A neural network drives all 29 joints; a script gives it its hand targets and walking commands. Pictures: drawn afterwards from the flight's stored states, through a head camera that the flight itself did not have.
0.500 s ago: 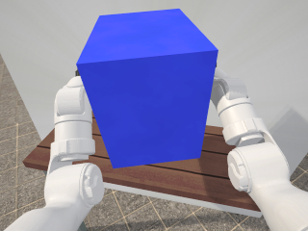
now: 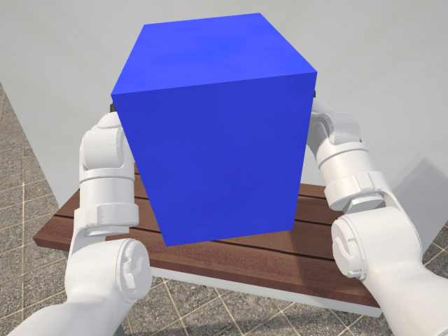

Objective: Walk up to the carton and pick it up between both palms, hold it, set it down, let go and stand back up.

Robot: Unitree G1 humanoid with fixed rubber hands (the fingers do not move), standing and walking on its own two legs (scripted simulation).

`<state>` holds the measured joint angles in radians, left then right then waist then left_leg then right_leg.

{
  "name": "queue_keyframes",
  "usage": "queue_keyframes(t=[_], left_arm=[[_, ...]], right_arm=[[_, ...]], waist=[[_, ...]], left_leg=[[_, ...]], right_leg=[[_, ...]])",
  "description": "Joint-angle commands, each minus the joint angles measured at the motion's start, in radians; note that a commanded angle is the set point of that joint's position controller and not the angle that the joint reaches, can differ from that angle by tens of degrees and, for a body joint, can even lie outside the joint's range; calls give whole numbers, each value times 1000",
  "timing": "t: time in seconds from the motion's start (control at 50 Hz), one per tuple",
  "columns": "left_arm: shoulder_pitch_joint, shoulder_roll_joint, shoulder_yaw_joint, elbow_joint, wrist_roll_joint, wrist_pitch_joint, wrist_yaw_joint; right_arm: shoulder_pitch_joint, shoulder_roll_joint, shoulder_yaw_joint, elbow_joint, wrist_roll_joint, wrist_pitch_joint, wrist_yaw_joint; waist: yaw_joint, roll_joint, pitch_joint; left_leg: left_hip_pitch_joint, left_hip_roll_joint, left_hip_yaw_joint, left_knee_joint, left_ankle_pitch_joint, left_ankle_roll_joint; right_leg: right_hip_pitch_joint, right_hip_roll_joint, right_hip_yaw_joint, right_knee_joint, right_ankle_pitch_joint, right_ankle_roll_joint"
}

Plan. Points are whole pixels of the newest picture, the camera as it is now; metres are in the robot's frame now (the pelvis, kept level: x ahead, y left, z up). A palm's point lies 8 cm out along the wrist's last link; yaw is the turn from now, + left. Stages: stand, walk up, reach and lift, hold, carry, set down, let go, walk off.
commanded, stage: hold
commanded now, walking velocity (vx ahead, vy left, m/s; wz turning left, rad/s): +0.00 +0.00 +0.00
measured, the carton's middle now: (215, 123) +0.37 +0.00 +0.26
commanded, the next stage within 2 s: none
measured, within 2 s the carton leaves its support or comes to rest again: neither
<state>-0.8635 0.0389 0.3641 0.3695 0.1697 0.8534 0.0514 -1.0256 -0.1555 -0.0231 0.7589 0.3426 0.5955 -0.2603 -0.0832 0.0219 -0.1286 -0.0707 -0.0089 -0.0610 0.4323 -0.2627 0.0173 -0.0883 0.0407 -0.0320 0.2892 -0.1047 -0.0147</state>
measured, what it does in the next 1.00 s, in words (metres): stands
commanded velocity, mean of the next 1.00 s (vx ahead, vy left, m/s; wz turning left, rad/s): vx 0.00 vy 0.00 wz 0.00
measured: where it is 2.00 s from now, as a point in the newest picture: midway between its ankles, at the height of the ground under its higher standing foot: outside the picture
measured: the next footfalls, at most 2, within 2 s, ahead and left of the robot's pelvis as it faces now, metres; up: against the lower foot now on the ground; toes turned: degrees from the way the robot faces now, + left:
none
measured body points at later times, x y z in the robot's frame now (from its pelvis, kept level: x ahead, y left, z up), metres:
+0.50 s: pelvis +0.00 -0.01 +0.00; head -0.08 +0.01 +0.44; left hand +0.38 +0.15 +0.26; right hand +0.39 -0.16 +0.28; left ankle -0.01 +0.10 -0.75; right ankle +0.04 -0.11 -0.75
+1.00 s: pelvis +0.00 -0.01 +0.00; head -0.08 +0.01 +0.44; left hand +0.38 +0.15 +0.26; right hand +0.39 -0.15 +0.28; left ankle -0.01 +0.10 -0.75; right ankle +0.04 -0.11 -0.75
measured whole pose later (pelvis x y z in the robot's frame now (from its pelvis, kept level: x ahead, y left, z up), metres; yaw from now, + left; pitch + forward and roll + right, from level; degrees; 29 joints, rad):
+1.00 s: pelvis +0.00 -0.01 +0.00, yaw +1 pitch -4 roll -2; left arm -0.85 0.05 0.36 0.33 0.15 0.86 0.05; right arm -1.03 -0.15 -0.02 0.73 0.35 0.61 -0.27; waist -0.08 0.01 -0.13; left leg -0.10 -0.01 -0.08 0.43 -0.25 0.01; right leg -0.12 0.05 -0.03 0.29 -0.11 -0.02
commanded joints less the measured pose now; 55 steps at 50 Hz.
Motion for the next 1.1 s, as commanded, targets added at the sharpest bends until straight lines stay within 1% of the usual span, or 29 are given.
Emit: queue_keyframes(t=[0.0,0.08,0.1,0.14,0.16,0.18,0.2,0.24,0.3,0.32,0.34,0.4,0.46,0.48,0.5,0.54,0.56,0.58,0.64,0.66,0.68,0.72,0.78,0.82,0.84,0.88,0.92,0.98,1.08], left_arm=[[-930,-599,-437,-93,-125,-82,-146],[-957,-615,-465,-141,-147,-88,-143],[-962,-619,-474,-162,-160,-91,-141],[-961,-624,-489,-189,-171,-92,-135],[-966,-621,-487,-192,-170,-92,-133],[-968,-628,-506,-219,-183,-95,-130],[-972,-616,-499,-211,-177,-94,-128],[-964,-620,-510,-225,-178,-92,-125],[-959,-617,-515,-234,-179,-86,-125],[-959,-613,-517,-227,-176,-83,-127],[-952,-607,-507,-221,-171,-81,-129],[-942,-599,-485,-179,-157,-78,-136],[-942,-602,-488,-190,-153,-76,-138],[-931,-600,-483,-175,-148,-73,-139],[-933,-595,-472,-165,-148,-75,-140],[-926,-595,-473,-158,-148,-77,-142],[-932,-589,-466,-151,-146,-77,-142],[-921,-592,-460,-134,-146,-75,-145],[-925,-578,-442,-119,-135,-76,-149],[-927,-580,-440,-117,-135,-78,-150],[-931,-582,-450,-140,-142,-81,-151],[-933,-594,-466,-162,-155,-84,-149],[-944,-593,-456,-159,-160,-85,-145],[-944,-593,-459,-150,-158,-84,-145],[-945,-599,-467,-168,-163,-84,-145],[-938,-600,-474,-165,-157,-79,-145],[-925,-606,-490,-182,-163,-75,-147],[-929,-609,-513,-235,-169,-74,-144],[-932,-619,-520,-235,-164,-67,-143]], right_arm=[[-853,768,253,-269,153,-10,122],[-865,781,260,-299,165,-17,121],[-867,787,265,-318,175,-20,120],[-875,791,283,-359,188,-22,115],[-875,792,283,-361,188,-22,114],[-870,801,286,-385,192,-24,112],[-863,794,283,-370,188,-20,112],[-844,788,282,-375,182,-18,111],[-828,788,278,-369,174,-11,111],[-835,787,277,-374,173,-9,110],[-830,784,280,-370,171,-7,108],[-840,785,275,-355,164,-2,107],[-851,794,285,-366,164,-6,104],[-846,792,284,-360,163,-2,102],[-853,793,284,-356,165,-1,102],[-857,794,290,-369,165,-1,101],[-864,803,288,-364,166,0,101],[-859,796,282,-357,163,2,101],[-865,794,278,-333,163,4,101],[-859,796,277,-321,161,6,101],[-865,809,288,-348,171,3,101],[-869,808,300,-380,183,1,98],[-878,812,298,-378,192,2,98],[-865,803,287,-368,184,5,97],[-865,811,289,-380,189,3,97],[-843,794,281,-356,181,7,96],[-831,789,289,-369,189,8,95],[-814,776,298,-385,201,12,90],[-810,767,284,-388,192,16,94]], waist=[[2,11,-264],[-9,20,-330],[-10,29,-370],[-14,26,-404],[-11,27,-407],[-18,34,-438],[-15,36,-418],[-24,47,-426],[-26,56,-410],[-30,51,-411],[-22,46,-406],[-15,34,-364],[-14,31,-384],[-17,32,-367],[-12,18,-373],[-8,19,-379],[-4,7,-364],[-7,3,-350],[2,-5,-336],[0,-3,-338],[4,-4,-365],[-5,4,-402],[2,-1,-387],[-3,0,-371],[-5,4,-381],[-16,20,-363],[-20,29,-380],[-38,53,-407],[-41,67,-366]], left_leg=[[-158,-10,-7,-118,212,-58],[-139,-13,-9,-99,264,-65],[-122,-16,-11,-91,280,-67],[-107,-20,-10,-77,309,-69],[-111,-21,-11,-79,305,-69],[-104,-23,-10,-73,304,-71],[-118,-25,-9,-79,286,-69],[-116,-23,-11,-82,281,-71],[-127,-22,-11,-87,266,-72],[-130,-25,-9,-85,263,-69],[-138,-28,-7,-87,249,-67],[-173,-28,-2,-105,196,-58],[-159,-30,-3,-100,213,-56],[-161,-31,-1,-101,211,-57],[-159,-30,-3,-101,205,-53],[-168,-33,1,-105,193,-51],[-180,-33,4,-108,184,-45],[-182,-33,1,-113,174,-43],[-185,-33,2,-115,168,-41],[-186,-29,1,-114,169,-41],[-175,-32,2,-107,194,-42],[-157,-34,-1,-95,231,-49],[-157,-35,-1,-95,224,-48],[-154,-32,0,-100,207,-49],[-150,-33,1,-96,219,-50],[-134,-26,-6,-98,223,-58],[-118,-25,-7,-88,265,-65],[-95,-26,-10,-71,314,-79],[-108,-22,-12,-82,289,-84]], right_leg=[[235,30,29,14,120,32],[254,29,32,26,169,32],[259,28,34,30,185,29],[267,29,36,34,220,34],[265,29,34,31,212,35],[272,27,37,35,220,36],[262,27,38,31,204,35],[264,28,35,32,197,36],[258,26,35,30,180,35],[258,24,38,28,186,38],[268,21,38,28,184,40],[263,19,38,22,145,42],[271,17,41,28,175,46],[272,19,42,25,173,46],[270,20,37,26,167,48],[278,17,42,25,161,50],[275,17,44,22,155,52],[269,15,45,20,156,50],[266,16,42,20,148,51],[270,16,45,20,149,50],[276,16,46,22,176,50],[290,18,46,32,219,51],[272,21,43,28,199,49],[255,20,44,20,177,49],[257,21,42,22,189,49],[242,25,41,20,179,42],[253,28,41,24,209,40],[268,30,38,30,244,39],[246,29,35,23,202,37]])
